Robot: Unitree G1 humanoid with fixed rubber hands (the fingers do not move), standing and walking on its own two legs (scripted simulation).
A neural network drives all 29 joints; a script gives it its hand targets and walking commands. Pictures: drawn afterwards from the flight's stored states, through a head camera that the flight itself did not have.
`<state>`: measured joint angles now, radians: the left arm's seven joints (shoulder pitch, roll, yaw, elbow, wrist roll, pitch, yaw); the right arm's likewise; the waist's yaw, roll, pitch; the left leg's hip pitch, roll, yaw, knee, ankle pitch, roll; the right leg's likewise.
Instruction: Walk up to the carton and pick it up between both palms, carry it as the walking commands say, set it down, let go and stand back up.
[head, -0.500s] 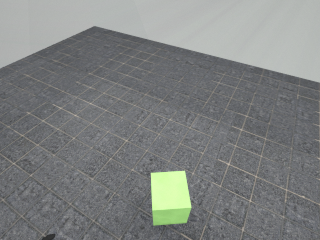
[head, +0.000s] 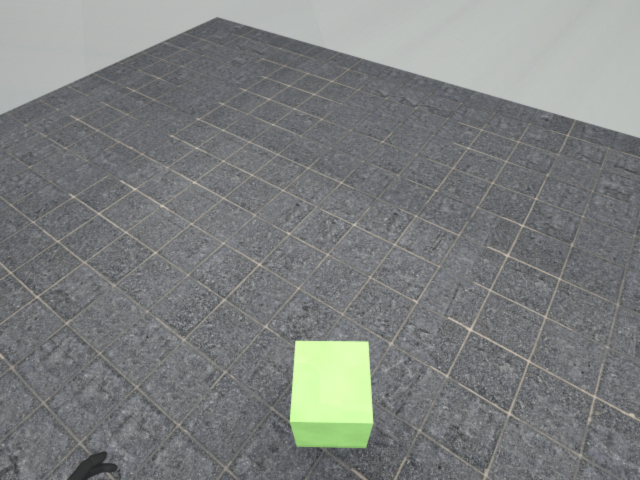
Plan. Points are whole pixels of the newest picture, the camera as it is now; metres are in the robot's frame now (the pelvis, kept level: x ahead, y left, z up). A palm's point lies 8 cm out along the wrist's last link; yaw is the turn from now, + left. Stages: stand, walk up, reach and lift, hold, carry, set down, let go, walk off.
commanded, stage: walk up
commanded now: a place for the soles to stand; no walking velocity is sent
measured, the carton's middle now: (331, 395) +0.45 +0.01 -0.63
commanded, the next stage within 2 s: reach and lift in 1.14 s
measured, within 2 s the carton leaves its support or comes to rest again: neither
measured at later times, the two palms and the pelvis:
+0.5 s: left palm out of the picture +0.12 +0.35 -0.07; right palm (584, 476) +0.17 -0.30 -0.07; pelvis +0.02 +0.01 +0.02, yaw +2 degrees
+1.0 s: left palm out of the picture +0.11 +0.33 -0.08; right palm out of the picture +0.15 -0.31 -0.07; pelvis +0.02 +0.00 +0.02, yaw +3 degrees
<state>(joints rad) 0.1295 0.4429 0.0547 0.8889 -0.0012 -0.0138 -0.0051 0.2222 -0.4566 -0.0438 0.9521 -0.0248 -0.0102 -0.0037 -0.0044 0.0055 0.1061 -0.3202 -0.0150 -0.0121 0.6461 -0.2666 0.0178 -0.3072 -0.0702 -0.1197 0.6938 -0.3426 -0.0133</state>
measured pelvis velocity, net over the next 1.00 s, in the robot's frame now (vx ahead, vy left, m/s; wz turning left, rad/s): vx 0.02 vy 0.00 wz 0.04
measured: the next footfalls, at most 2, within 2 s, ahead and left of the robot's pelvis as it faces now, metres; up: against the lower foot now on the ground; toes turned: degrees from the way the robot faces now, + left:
none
